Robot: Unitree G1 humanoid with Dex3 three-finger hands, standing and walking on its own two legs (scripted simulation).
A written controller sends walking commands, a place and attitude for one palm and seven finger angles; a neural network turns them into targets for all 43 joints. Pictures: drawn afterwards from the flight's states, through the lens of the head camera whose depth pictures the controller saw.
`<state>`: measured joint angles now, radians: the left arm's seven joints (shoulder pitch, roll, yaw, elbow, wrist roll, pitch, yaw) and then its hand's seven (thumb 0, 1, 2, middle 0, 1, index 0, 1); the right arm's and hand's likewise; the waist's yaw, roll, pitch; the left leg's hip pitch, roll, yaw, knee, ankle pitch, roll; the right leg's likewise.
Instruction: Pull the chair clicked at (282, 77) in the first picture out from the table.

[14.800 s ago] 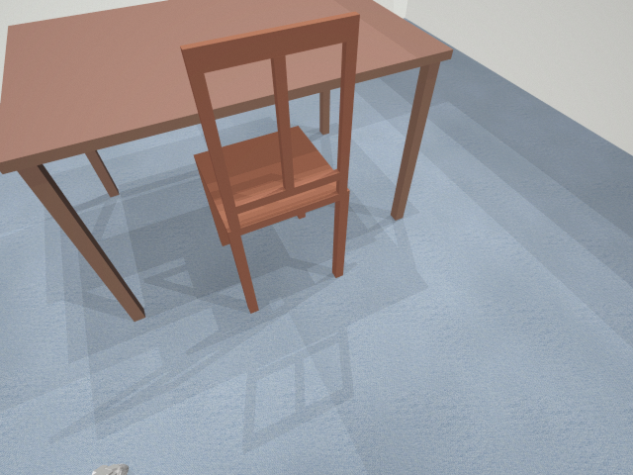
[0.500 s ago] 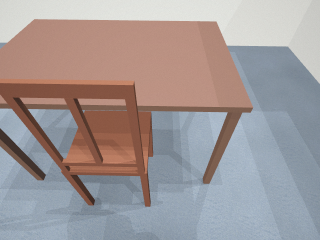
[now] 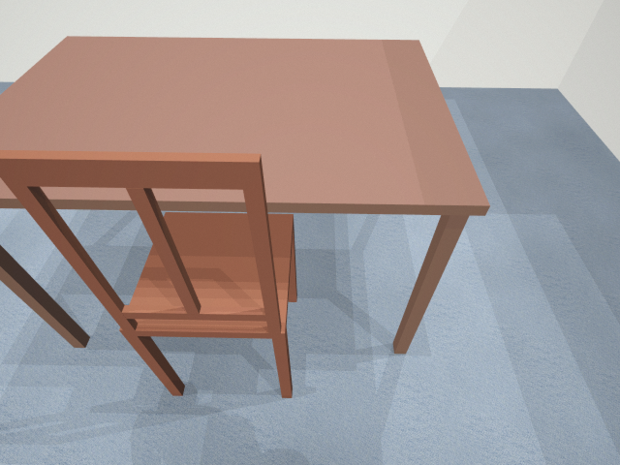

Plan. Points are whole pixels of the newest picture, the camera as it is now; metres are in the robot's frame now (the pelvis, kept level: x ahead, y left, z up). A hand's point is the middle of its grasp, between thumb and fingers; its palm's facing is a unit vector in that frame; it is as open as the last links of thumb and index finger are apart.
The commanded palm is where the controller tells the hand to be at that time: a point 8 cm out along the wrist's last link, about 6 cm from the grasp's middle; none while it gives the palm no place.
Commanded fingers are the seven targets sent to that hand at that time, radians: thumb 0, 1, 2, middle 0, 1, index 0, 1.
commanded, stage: shuffle to correct the standing spot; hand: left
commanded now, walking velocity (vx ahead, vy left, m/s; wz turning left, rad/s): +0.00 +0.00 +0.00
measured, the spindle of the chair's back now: (171, 259) +0.45 +0.28 -0.06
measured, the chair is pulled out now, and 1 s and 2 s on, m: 0.00 0.00 0.00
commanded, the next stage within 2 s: come to a stop and stand still in 0.36 s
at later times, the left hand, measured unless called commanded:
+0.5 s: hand out of the picture +0.00 +0.22 -0.18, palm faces +0.06 -0.97 -0.23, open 7.4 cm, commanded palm none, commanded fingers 0.00 0.90 0.90 -0.20 -0.30 -0.20 -0.30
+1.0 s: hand out of the picture +0.05 +0.19 -0.17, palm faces +0.01 -0.97 -0.23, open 7.2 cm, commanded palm none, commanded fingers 0.00 0.90 0.90 -0.20 -0.30 -0.20 -0.30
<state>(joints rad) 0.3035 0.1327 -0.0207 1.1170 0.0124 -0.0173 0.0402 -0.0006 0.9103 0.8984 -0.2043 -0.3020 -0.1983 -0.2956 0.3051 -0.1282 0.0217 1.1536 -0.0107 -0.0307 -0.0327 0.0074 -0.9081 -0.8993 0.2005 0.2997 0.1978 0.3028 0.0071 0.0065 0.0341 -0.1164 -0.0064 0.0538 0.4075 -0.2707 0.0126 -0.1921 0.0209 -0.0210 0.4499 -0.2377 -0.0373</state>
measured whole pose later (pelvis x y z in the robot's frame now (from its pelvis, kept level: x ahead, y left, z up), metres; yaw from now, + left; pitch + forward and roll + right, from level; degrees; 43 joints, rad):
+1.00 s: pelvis +0.03 +0.01 +0.00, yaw -1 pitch -1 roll +1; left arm 0.24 0.16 0.00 1.09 0.01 -0.02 0.05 0.00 0.95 0.90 -0.21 -0.30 -0.20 -0.30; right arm 0.29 -0.13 0.01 1.16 -0.01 -0.03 -0.04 0.01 -0.91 -0.90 0.20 0.30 0.20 0.30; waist 0.00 0.01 0.04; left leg -0.07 -0.02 0.07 0.37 -0.29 0.03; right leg -0.18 0.03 -0.04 0.45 -0.26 -0.05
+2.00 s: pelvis -0.01 +0.02 -0.01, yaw +0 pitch -1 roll -1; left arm 0.30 0.14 -0.01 1.09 0.02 -0.02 0.05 0.01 0.92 0.90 -0.21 -0.30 -0.20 -0.30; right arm 0.35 -0.14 0.00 1.06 -0.02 -0.02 -0.02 0.01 -0.91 -0.90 0.20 0.30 0.20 0.30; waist -0.02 0.04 -0.01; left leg -0.19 -0.01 0.03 0.53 -0.32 0.03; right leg -0.25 0.03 -0.05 0.50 -0.23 -0.04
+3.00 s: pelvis +0.01 +0.06 +0.00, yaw -1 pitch -1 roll +0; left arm 0.44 0.18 0.01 0.62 -0.06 0.08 0.10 0.03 0.94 0.89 -0.21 -0.30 -0.20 -0.29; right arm 0.36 -0.15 0.03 1.02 0.01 -0.13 -0.06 0.02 -0.93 -0.90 0.20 0.30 0.20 0.30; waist 0.01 -0.02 0.02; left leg -0.13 -0.09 0.07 0.43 -0.30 0.08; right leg -0.25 -0.04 -0.01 0.55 -0.28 0.00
